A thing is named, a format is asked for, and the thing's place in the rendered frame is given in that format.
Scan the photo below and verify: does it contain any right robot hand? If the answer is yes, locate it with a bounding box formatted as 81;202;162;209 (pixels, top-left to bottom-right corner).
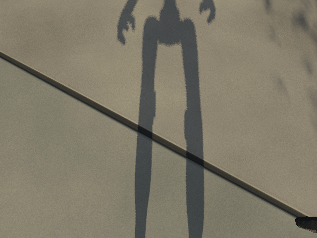
295;216;317;233

